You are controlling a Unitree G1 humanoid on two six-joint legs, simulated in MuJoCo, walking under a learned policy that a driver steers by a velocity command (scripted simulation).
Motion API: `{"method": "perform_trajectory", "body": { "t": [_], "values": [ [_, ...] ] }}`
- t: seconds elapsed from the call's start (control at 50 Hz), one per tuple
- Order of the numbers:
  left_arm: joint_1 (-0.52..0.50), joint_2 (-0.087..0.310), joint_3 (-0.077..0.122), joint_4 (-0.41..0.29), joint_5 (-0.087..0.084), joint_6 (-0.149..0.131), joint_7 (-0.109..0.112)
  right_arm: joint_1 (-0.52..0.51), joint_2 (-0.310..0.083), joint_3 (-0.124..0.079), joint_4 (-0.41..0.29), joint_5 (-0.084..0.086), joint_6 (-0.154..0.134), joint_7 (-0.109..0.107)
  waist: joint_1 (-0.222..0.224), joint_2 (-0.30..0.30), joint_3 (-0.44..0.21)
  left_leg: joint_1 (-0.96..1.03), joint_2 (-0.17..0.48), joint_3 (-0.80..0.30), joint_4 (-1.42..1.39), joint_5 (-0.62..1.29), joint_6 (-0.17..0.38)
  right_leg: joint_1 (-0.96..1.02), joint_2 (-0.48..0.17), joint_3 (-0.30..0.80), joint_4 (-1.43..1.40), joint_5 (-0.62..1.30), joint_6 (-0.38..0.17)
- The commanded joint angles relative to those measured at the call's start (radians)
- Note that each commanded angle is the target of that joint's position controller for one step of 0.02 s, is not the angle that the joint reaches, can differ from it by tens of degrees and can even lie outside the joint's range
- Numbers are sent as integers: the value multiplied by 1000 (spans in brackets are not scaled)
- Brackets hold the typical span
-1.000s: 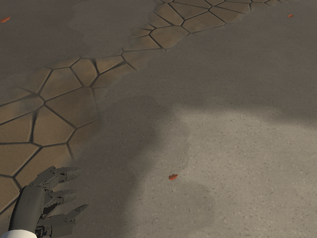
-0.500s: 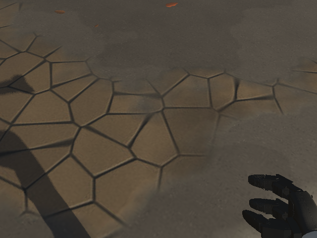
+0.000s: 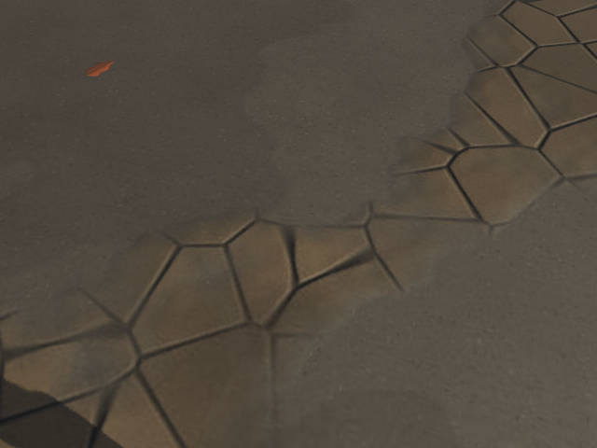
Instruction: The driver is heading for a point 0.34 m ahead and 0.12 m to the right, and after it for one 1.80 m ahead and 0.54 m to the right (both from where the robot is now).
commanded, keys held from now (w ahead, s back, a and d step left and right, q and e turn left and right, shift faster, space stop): w+e+shift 0.14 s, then e+shift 0.48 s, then shift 0.20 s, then q+shift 0.18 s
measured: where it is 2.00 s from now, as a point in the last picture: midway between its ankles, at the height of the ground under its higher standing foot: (308, 433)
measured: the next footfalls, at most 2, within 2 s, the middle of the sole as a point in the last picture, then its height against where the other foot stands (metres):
left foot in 0.34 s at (279, 382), level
right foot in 0.80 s outside the picture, level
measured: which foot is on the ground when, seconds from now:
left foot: up 0.00-0.32, down 0.34-0.80, up 0.82-1.00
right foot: down 0.00-0.34, up 0.36-0.78, down 0.80-1.00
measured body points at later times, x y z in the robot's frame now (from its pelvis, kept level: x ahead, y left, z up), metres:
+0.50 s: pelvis +0.40 +0.04 +0.03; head +0.44 +0.01 +0.47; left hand +0.64 +0.25 -0.07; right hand +0.46 -0.27 -0.06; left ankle +0.56 +0.09 -0.69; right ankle +0.26 -0.03 -0.57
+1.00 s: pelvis +0.45 -0.01 +0.04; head +0.46 -0.05 +0.49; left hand +0.76 +0.02 -0.03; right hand +0.33 -0.29 -0.09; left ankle +0.54 +0.10 -0.64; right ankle +0.41 -0.11 -0.69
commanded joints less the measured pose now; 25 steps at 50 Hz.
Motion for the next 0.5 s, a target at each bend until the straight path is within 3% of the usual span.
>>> {"method": "perform_trajectory", "body": {
  "t": [0.02, 0.04, 0.06, 0.08, 0.12, 0.16, 0.18, 0.2, 0.22, 0.26, 0.3, 0.32, 0.34, 0.36, 0.38, 0.4, 0.42, 0.44, 0.46, 0.48, 0.5],
  "values": [
    [355, 152, 55, 8, 33, -14, 19, -168, -126, -2, -247, 53, -101, 29, 122, -28, -234, -835, 0, -222, 357, 54, 86, 902, -326, 910, -491, -459, -215],
    [278, 135, 49, -6, 29, -27, 9, -185, -111, 1, -244, 33, -102, 21, 50, 144, -123, -779, 34, -217, 260, 99, 83, 701, -297, 849, -507, -355, -192],
    [205, 134, 48, -28, 29, -35, 10, -165, -103, -2, -235, 10, -94, 14, -4, 154, -76, -710, 56, -227, 189, 117, 63, 553, -253, 778, -503, -234, -202],
    [158, 125, 44, -46, 30, -35, 16, -133, -110, -8, -226, 0, -78, 13, -42, 130, -41, -657, 78, -229, 143, 124, 38, 454, -205, 695, -520, -144, -198],
    [136, 97, 36, -45, 3, -30, 27, -143, -122, -15, -232, -7, -53, 4, -65, 91, 7, -611, 107, -195, -10, 135, -8, 320, -145, 565, -528, -17, -179],
    [136, 105, 36, -42, -8, -27, 50, -290, -99, -5, -298, -28, -48, -3, -29, 66, 82, -540, 75, -116, -238, 274, -48, 155, -76, 449, -522, 210, -147],
    [131, 119, 42, -34, -9, -17, 61, -352, -64, 5, -323, -36, -50, -1, -9, 43, 91, -457, 41, -83, -382, 387, -55, 81, -28, 391, -481, 309, -106],
    [161, 132, 52, -17, -9, -2, 69, -392, -37, 10, -339, -39, -52, 2, 26, 17, 63, -362, -7, -53, -504, 514, -57, 44, 4, 366, -444, 342, -57],
    [215, 141, 59, 5, -9, 11, 73, -401, -39, 3, -348, -28, -52, 5, 57, -6, 9, -271, -58, -44, -571, 622, -63, 49, 7, 392, -418, 315, -21],
    [253, 136, 64, 30, -19, 30, 81, -395, -89, -26, -359, 4, -49, 4, 63, -59, -41, -211, -92, -96, -681, 658, -69, 152, 8, 468, -341, 233, 22],
    [223, 120, 66, 23, -24, 38, 91, -379, -136, -50, -365, 20, -51, -5, 28, -90, -72, -185, -74, -145, -762, 647, -52, 270, -2, 516, -193, 253, 73],
    [183, 116, 68, 6, -20, 41, 95, -284, -151, -62, -344, 14, -54, -9, -35, -93, -141, -82, -55, -139, -797, 722, -38, 305, 19, 490, -44, 318, 118],
    [155, 73, 55, -24, -3, 44, 93, -94, -167, -68, -302, 0, -52, -9, -117, -90, -289, 136, 56, -188, -724, 804, 5, 275, 37, 437, 211, 225, 163],
    [221, -65, 11, -60, 43, 54, 90, 16, -201, -60, -282, -13, -41, -11, -84, 167, -431, 386, 327, -425, -565, 1316, 50, 85, 101, 322, 526, -572, 193],
    [483, 3, 13, -62, 0, 55, 72, 12, -201, -52, -293, -52, -25, 8, 31, 429, -622, 525, 567, -811, -592, 1266, 234, -39, 72, 368, 806, -621, 219],
    [463, 113, 29, -52, -18, 68, 61, -96, -218, -70, -313, -26, -3, 3, 19, 349, -602, 467, 573, -854, -659, 807, 330, -117, -37, 311, 940, -463, 256],
    [295, 154, 42, -78, -25, 80, 63, -176, -146, -57, -326, -20, 16, -14, -11, 223, -464, 311, 460, -705, -747, 486, 291, -168, -86, 237, 880, -327, 262],
    [193, 172, 53, -90, -15, 99, 73, -227, -97, -35, -333, -18, 36, -28, -17, 89, -334, 131, 374, -557, -790, 395, 234, -141, -115, 189, 827, -242, 269],
    [161, 173, 59, -107, -12, 116, 78, -265, -95, -28, -322, -16, 46, -30, 4, 72, -220, -37, 318, -441, -816, 468, 215, -95, -139, 176, 770, -231, 269],
    [147, 149, 55, -120, -9, 123, 80, -277, -105, -34, -296, -16, 49, -28, 18, 78, -148, -150, 276, -335, -839, 523, 197, -48, -163, 165, 676, -239, 260],
    [144, 102, 46, -129, -7, 122, 82, -270, -110, -41, -266, -16, 44, -24, 23, 106, -118, -202, 253, -255, -855, 610, 195, -19, -167, 141, 591, -248, 254]
  ]
}}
